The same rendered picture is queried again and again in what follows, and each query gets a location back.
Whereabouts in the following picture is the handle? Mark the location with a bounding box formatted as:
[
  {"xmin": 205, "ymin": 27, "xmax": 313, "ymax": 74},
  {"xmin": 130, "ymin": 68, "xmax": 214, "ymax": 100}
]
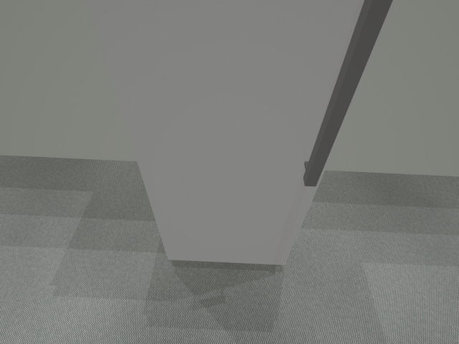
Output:
[{"xmin": 303, "ymin": 0, "xmax": 393, "ymax": 186}]

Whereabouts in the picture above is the fridge door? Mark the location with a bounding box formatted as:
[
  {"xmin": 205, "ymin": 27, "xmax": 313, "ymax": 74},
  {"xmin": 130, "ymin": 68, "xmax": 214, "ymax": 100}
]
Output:
[{"xmin": 87, "ymin": 0, "xmax": 397, "ymax": 265}]

